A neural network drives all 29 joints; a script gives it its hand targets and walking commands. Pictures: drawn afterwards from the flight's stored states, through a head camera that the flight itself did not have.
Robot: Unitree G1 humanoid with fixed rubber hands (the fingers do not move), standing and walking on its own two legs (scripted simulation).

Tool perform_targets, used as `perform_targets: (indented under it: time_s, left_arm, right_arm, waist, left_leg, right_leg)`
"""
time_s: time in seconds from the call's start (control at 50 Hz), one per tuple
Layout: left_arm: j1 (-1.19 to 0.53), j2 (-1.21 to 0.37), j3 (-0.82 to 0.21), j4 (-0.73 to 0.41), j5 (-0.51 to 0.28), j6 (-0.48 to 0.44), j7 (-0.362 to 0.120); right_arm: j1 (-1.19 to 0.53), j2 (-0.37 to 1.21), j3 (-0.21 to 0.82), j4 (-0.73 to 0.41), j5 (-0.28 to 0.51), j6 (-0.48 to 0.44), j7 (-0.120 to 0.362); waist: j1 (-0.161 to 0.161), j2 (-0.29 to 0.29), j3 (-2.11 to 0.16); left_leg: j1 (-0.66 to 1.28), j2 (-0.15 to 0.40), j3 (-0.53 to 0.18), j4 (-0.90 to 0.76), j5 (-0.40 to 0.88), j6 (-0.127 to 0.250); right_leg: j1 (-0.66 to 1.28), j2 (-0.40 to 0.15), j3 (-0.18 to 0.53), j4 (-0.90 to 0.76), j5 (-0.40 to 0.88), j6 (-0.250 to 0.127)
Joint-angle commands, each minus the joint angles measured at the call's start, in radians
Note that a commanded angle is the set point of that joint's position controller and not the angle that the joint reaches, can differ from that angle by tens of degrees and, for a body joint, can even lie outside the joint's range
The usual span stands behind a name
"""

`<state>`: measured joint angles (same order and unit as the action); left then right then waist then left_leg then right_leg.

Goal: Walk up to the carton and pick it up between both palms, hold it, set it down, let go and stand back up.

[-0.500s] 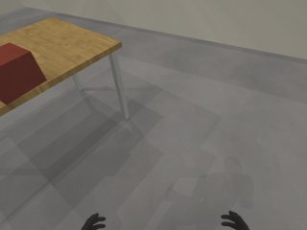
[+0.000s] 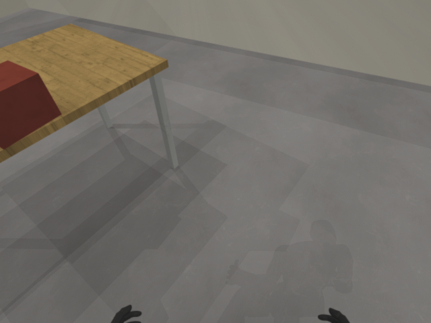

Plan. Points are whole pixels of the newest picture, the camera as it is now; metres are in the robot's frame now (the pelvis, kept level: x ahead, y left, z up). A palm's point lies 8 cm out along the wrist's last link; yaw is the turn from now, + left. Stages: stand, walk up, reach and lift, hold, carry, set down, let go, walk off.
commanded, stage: stand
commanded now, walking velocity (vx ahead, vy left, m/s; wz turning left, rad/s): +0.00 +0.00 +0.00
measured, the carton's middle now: (5, 103) +0.74 +0.69 +0.02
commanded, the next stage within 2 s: walk up in 1.90 s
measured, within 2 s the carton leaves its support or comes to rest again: neither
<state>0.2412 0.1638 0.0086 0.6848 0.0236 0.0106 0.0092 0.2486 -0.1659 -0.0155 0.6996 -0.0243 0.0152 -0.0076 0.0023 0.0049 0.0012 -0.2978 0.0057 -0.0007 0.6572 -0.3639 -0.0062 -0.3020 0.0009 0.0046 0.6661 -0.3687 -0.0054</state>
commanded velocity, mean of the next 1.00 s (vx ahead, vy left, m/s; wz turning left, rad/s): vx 0.00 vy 0.00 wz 0.00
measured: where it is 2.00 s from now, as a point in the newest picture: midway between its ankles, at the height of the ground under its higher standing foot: outside the picture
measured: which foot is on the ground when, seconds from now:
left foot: down 0.00-1.00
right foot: down 0.00-1.00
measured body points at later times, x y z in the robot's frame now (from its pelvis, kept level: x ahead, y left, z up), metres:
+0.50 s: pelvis +0.01 +0.00 +0.00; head +0.02 +0.00 +0.45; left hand +0.11 +0.23 -0.12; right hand +0.11 -0.23 -0.13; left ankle -0.01 +0.12 -0.72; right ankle -0.01 -0.12 -0.72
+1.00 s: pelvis +0.02 +0.00 +0.01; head +0.02 +0.00 +0.46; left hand +0.05 +0.23 -0.14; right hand +0.05 -0.22 -0.14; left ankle -0.01 +0.12 -0.72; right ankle -0.01 -0.12 -0.72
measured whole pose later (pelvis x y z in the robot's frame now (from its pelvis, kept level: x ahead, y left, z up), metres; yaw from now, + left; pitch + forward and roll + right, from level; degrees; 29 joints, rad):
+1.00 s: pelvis +0.02 +0.00 +0.01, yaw +0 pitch -2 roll +0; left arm 0.28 0.15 0.03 0.99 0.01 0.00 0.04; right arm 0.28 -0.15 -0.04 0.98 -0.01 0.00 -0.04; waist 0.00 0.01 0.04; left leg -0.15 0.00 0.00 0.50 -0.31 0.00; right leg -0.15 0.00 0.00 0.50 -0.32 0.00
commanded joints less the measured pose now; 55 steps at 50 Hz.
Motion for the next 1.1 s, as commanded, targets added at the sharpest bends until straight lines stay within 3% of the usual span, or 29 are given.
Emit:
perform_targets:
  time_s: [0.0, 0.56, 1.08]
  left_arm:
    - [-0.013, 0.100, 0.029, -0.069, -0.001, -0.021, 0.005]
    - [0.039, 0.098, 0.047, 0.086, -0.006, -0.021, 0.024]
    - [0.096, 0.062, 0.030, 0.354, -0.012, -0.019, 0.038]
  right_arm:
    - [-0.008, -0.093, -0.027, -0.075, 0.000, -0.021, -0.005]
    - [0.035, -0.093, -0.041, 0.059, 0.006, -0.023, -0.025]
    - [0.090, -0.054, -0.031, 0.318, 0.013, -0.022, -0.037]
  waist:
    - [0.000, -0.009, -0.037]
    - [0.003, -0.005, -0.003]
    - [0.001, -0.005, 0.074]
  left_leg:
    - [0.017, 0.037, -0.050, -0.112, 0.223, 0.040]
    - [0.077, 0.054, -0.062, -0.157, 0.349, 0.053]
    - [0.136, 0.065, -0.063, -0.262, 0.330, 0.043]
  right_leg:
    - [0.007, -0.045, 0.060, -0.132, 0.242, -0.038]
    - [0.074, -0.056, 0.062, -0.170, 0.343, -0.042]
    - [0.142, -0.072, 0.064, -0.276, 0.337, -0.034]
